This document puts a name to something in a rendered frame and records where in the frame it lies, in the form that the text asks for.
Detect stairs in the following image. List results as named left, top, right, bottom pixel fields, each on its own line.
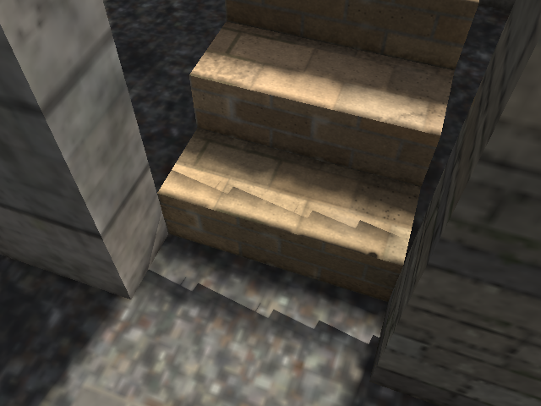
left=157, top=0, right=479, bottom=302

